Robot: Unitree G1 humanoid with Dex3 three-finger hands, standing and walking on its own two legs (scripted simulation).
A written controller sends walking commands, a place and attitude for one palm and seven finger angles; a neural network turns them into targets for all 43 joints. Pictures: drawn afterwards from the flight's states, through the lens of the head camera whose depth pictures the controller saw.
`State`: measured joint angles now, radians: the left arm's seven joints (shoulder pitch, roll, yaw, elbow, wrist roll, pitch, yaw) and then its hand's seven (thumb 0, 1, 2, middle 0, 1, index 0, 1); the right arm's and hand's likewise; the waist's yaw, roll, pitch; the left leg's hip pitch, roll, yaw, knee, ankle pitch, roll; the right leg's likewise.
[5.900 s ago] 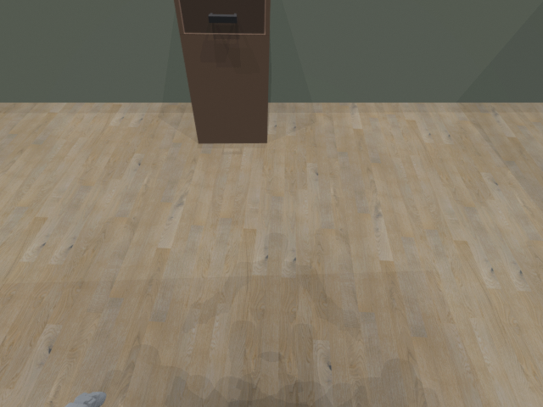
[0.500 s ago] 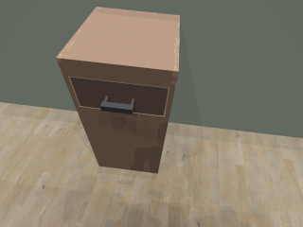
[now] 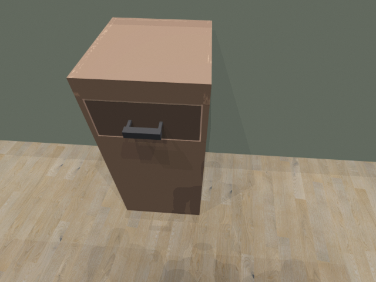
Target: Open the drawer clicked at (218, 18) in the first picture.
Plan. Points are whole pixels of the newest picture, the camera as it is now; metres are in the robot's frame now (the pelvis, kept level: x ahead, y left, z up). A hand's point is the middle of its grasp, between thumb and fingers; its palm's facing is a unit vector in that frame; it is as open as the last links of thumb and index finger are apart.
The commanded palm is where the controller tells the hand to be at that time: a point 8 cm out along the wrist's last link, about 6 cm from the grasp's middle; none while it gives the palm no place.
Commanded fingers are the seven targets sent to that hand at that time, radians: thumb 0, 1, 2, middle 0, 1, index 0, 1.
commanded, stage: look again from close up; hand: left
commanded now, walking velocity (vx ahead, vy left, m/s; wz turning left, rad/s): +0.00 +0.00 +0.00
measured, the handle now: (143, 128) +0.57 +0.18 -0.05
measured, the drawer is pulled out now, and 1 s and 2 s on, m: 0.00 0.00 0.00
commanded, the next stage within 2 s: raise the hand with hooked fingers in 0.24 s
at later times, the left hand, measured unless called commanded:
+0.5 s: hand out of the picture +0.14 +0.21 -0.08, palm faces -0.09 -0.77 -0.63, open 7.4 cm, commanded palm +0.12 +0.22 -0.05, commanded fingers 0.00 0.69 0.81 -0.22 -0.44 -0.22 -0.44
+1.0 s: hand (92, 241) +0.21 +0.22 -0.03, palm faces +0.08 -0.07 -0.99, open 10.0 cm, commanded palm +0.18 +0.21 +0.02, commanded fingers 0.00 0.11 0.56 -0.26 -0.81 -0.26 -0.81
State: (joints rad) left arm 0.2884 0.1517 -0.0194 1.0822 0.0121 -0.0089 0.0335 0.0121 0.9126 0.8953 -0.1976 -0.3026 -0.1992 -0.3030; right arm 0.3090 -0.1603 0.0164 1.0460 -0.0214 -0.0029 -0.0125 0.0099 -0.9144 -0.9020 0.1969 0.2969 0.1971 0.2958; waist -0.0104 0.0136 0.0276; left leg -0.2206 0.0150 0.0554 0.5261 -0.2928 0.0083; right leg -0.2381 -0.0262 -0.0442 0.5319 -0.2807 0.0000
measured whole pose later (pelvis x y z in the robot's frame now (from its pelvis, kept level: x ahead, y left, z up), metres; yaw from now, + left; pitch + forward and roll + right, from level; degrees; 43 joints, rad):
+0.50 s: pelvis +0.01 +0.00 -0.01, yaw +0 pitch +2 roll +1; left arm 0.46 0.26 -0.09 0.20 0.33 0.09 0.24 0.03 0.89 0.88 -0.20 -0.33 -0.20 -0.33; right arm 0.32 -0.22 -0.01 0.86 0.01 -0.22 -0.08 0.03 -0.92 -0.90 0.20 0.30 0.20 0.30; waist -0.01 0.02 -0.03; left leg -0.30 -0.01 0.06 0.57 -0.31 0.01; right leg -0.34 -0.05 -0.04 0.63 -0.33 0.00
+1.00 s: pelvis -0.01 -0.03 -0.06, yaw +1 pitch +11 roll +2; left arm 0.33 0.37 -0.02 -0.05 1.04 -0.01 0.42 0.01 0.31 0.65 -0.26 -0.67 -0.26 -0.67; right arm 0.05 -0.19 0.01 0.51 -0.08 0.10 0.03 0.01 -0.91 -0.90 0.20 0.30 0.20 0.30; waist 0.10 0.02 -0.11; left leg -0.68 0.03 0.03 0.96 -0.47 -0.04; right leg -0.71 -0.03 -0.06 1.00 -0.49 -0.05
